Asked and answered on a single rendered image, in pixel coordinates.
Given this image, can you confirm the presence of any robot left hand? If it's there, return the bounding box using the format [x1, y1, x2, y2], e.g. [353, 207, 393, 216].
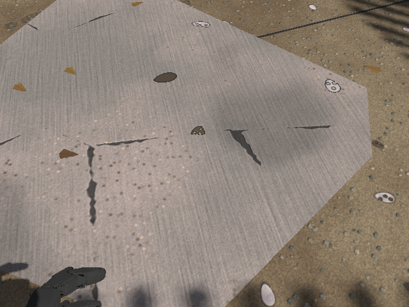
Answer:
[26, 267, 106, 307]

